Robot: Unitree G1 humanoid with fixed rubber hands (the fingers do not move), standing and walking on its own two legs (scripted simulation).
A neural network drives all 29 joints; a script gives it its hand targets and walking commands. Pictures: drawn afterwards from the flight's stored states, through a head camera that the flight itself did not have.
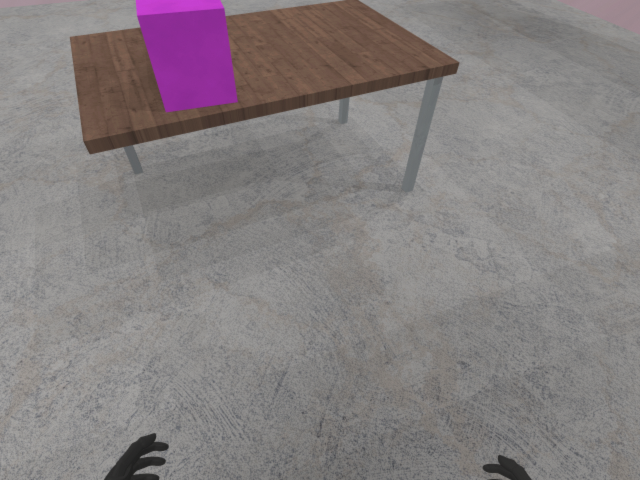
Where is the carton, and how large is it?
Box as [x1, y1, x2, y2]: [136, 0, 237, 111]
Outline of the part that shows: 136,0 138,20 165,110 172,111 237,101 224,10 220,1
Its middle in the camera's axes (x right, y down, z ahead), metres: -0.39 -0.59 +1.14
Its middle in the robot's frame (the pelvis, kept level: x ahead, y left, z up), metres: +1.26 +0.43 +0.01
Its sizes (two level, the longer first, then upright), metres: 0.283 0.211 0.255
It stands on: a table, 0.62 m high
